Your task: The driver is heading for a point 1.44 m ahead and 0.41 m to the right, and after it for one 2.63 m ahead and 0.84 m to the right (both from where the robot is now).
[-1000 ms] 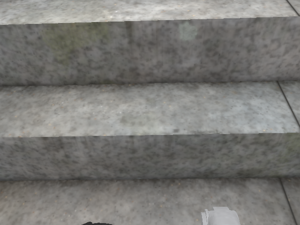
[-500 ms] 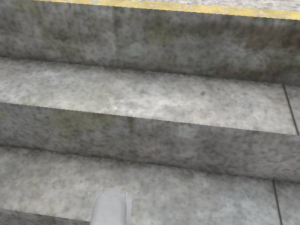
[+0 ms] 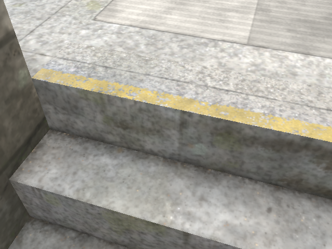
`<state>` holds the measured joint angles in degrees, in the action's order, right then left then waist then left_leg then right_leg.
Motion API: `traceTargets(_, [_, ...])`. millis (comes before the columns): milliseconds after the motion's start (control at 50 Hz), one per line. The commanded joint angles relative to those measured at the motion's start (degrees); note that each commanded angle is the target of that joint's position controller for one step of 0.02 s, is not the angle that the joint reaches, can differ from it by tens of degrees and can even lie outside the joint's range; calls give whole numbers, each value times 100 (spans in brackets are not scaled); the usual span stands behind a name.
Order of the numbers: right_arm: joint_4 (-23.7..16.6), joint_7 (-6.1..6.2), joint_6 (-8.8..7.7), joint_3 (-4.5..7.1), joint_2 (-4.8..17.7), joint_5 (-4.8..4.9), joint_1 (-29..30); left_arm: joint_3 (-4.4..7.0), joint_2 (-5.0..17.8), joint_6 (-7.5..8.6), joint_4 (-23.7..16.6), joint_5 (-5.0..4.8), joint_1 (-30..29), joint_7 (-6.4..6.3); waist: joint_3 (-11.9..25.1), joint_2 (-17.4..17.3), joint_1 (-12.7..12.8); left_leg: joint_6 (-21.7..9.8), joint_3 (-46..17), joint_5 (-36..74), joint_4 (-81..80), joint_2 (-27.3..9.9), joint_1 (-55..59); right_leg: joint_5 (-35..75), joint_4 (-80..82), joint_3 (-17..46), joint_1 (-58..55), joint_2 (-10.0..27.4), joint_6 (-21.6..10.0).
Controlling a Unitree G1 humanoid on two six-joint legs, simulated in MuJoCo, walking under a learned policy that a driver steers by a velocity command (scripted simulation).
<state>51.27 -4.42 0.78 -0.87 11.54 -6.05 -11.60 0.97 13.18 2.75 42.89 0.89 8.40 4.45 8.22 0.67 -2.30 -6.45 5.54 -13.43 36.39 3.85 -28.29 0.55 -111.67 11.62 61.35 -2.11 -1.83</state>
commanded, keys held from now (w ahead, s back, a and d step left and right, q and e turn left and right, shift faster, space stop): no key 1.00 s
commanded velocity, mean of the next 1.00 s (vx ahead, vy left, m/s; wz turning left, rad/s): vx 0.01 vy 0.00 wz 0.04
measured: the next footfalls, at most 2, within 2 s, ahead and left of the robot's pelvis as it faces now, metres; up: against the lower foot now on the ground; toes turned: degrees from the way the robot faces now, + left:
right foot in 0.44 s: +0.03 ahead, -0.16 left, +0.00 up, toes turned +4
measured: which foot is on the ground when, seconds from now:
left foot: down 0.00-1.00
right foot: up 0.00-0.42, down 0.44-1.00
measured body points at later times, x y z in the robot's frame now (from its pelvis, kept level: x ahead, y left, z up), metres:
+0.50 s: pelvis +0.06 -0.05 +0.04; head +0.07 -0.06 +0.48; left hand +0.09 +0.18 -0.10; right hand +0.27 -0.24 -0.06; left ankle +0.05 +0.05 -0.71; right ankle +0.00 -0.16 -0.70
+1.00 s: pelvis +0.00 -0.08 +0.02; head +0.00 -0.09 +0.47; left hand +0.06 +0.15 -0.12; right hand -0.06 -0.29 -0.14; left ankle +0.04 +0.05 -0.72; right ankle -0.01 -0.16 -0.72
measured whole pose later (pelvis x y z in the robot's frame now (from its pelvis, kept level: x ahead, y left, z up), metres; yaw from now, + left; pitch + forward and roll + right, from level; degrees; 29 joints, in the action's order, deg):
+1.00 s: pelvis +0.00 -0.08 +0.02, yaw +1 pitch +0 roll +0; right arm 55.5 2.6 1.2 0.2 8.1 -0.9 -28.0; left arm -1.7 8.0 1.3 57.2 1.1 14.9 -4.8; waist 0.2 -1.6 -2.5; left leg 0.4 4.4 -8.4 23.8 -2.6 -14.9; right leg -14.5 -25.9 2.6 10.9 -3.9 -3.3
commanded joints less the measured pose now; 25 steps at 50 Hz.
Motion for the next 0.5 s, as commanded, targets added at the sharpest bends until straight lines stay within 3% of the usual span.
traceTargets(20, [-1094, -78, -81, 237, 1043, -92, 1135, 196, 757, -161, 389, -120, 1052, -33, 276, 6, 299, -878, -1655, 1058, -1738, -1344, 151, -336, -1481, -156, 76, -140, 443])
traceTargets(40, [-976, -122, -91, 206, 993, -75, 583, 178, 705, -148, 398, -132, 933, -127, 129, -117, 153, -946, -1766, 1135, -1669, -1467, 723, -520, -1481, 130, 561, -183, 340])
traceTargets(60, [-928, -185, -131, 121, 798, 3, 247, 143, 647, -117, 346, -66, 896, -189, 87, -246, 77, -972, -1759, 1320, -1618, -1489, 1186, -560, -1469, 223, 849, -173, 286])
traceTargets(80, [-1053, -222, -208, 80, 754, 116, 475, 169, 691, -123, 460, -92, 973, -224, -16, -315, 179, -879, -1664, 1089, -1599, -1459, 1353, -638, -1209, 282, 835, -55, 336])
traceTargets(120, [-1565, -262, -349, -21, 629, 369, 1246, 207, 768, -127, 649, -40, 1101, -186, 97, -362, 377, -735, -1399, 869, -1645, -1303, 1054, -553, -600, -71, 110, 249, 806])
traceTargets(160, [-2252, -223, -412, -29, 830, 447, 2235, 292, 984, -122, 736, 24, 1311, -24, 252, -523, 621, -623, -905, 1609, -1665, -1149, 276, -234, 409, -611, -1578, 446, 1237])
traceTargets(180, [-2492, -200, -424, -18, 861, 429, 2683, 306, 984, -75, 769, 51, 1460, 33, 227, -316, 844, -475, -486, 2086, -1593, -999, -182, 127, 2018, -839, -2691, 548, 1203])
traceTargets(200, [-2480, -149, -447, 49, 837, 417, 2666, 257, 808, -14, 707, 81, 1445, 94, 69, -301, 831, -408, -324, 2667, -1513, -1010, -238, 73, 4195, -981, -3544, 600, 1146])
traceTargets(220, [-2206, -109, -418, 116, 911, 444, 2249, 145, 504, 24, 601, 73, 1038, 173, -205, -571, 586, -548, -591, 3173, -1289, -1241, 342, -630, 5784, -901, -3660, 608, 1044])
traceTargets(240, [-1769, -150, -291, 116, 989, 525, 1619, -24, 222, -7, 244, -31, 569, 132, -421, -852, 506, -720, -1241, 3447, -957, -1771, 1587, -2416, 7409, -634, -2970, 581, 996])
traceTargets(260, [-1429, -271, -194, 107, 759, 572, 433, -160, 262, -2, 206, -278, 396, 112, 39, -188, -37, -396, -1069, 5026, -352, -1284, 2816, -1667, 8204, -897, -2724, 232, 857])
traceTargets(280, [-1456, -257, -211, 224, 1060, 479, 735, -76, 450, 21, 414, -170, 556, 198, 177, -120, 173, -252, -694, 6982, -97, -1016, 4021, -304, 8970, -1305, -2715, 43, 731])
traceTargets(300, [-1037, -231, -250, 372, 1049, 205, -1093, 75, 913, -51, 418, -475, 13, 190, 720, -192, -917, 226, -1115, 7464, -953, -1146, 3867, -306, 7041, -1185, -3232, -2, 419])
traceTargets(320, [-835, 337, -439, 318, 932, 538, -494, 40, -171, -20, 638, -370, 668, -527, 563, -1559, -41, 500, -683, 7761, -1130, -1559, 4211, -2130, 6249, -1309, -3012, -317, 13])
traceTargets(340, [-906, 554, -456, 174, 561, 452, 57, -83, -236, 6, 770, -349, 1108, -809, 382, -1525, 246, 321, -713, 7562, -1128, -1699, 4042, -2462, 6179, -1140, -3054, -22, -63])
traceTargets(360, [-1085, 670, -479, 126, 480, 443, 688, -65, -175, 89, 820, -196, 1366, -851, -41, -1106, 449, 140, -368, 6517, -1100, -1422, 3452, -2050, 6870, -1162, -3318, -15, 19])
traceTargets(380, [-1233, 719, -472, 106, 382, 462, 1015, -70, -177, 146, 832, -118, 1247, -902, -173, -743, 500, 101, -234, 5699, -1124, -1217, 3172, -1354, 7865, -1238, -3675, -96, 91])
traceTargets(400, [-1276, 739, -485, 114, 374, 526, 961, -85, -159, 180, 800, -23, 1076, -935, -334, -608, 423, 74, -184, 5138, -1055, -1111, 2895, -643, 8687, -1265, -4035, -137, 129])
traceTargets(420, [-1266, 742, -452, 162, 434, 570, 959, -58, -45, 159, 746, -90, 980, -941, -343, -534, 412, 119, -188, 4834, -832, -1043, 3083, 226, 9295, -1018, -4155, -7, 144])
traceTargets(440, [-1246, 704, -435, 183, 416, 633, 625, -99, -14, 138, 797, -43, 1054, -982, -96, -435, 210, 210, -315, 3894, -712, -981, 2679, 1585, 9349, -801, -4918, 219, 78])
traceTargets(460, [-1225, 586, -400, 130, 243, 722, 519, -129, 38, 128, 941, 115, 1353, -1017, 158, -69, 163, 309, -390, 2047, -505, -881, 1874, 3530, 9043, -467, -5876, 640, 34])
traceTargets(480, [-1075, 499, -411, 85, 4, 762, -164, -156, 112, 122, 745, 149, 1003, -959, 149, 777, -136, 364, -522, 811, -870, -971, 1617, 5080, 8618, -236, -6133, 1049, -298])
traceTargets(500, [-891, 508, -433, 66, 14, 689, -500, -170, 73, 92, 534, 119, 480, -901, -37, 748, -248, 380, -587, 885, -1283, -997, 1603, 5066, 8440, -193, -6052, 1143, -460])
Velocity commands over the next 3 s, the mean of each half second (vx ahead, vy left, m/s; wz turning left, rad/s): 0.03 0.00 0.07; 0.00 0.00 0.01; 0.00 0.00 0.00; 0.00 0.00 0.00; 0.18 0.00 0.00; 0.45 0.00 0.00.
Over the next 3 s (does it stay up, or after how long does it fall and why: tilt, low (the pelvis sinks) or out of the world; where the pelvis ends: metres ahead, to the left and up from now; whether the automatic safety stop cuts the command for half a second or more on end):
stays up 0.12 -0.04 0.03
